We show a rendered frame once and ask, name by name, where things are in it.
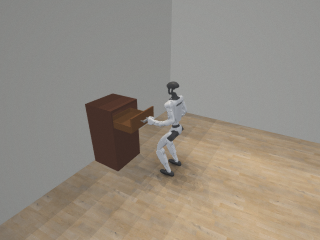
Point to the robot left forearm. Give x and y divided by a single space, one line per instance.
162 123

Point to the drawer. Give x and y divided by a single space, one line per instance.
129 120

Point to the right robot upper arm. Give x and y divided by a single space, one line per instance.
184 108

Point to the right robot shin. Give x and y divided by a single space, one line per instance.
173 151

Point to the left robot upper arm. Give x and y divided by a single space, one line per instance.
168 106

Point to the cabinet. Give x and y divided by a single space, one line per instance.
112 147

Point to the robot left hand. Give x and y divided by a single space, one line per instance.
150 120

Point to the right robot thigh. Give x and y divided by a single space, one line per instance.
171 142

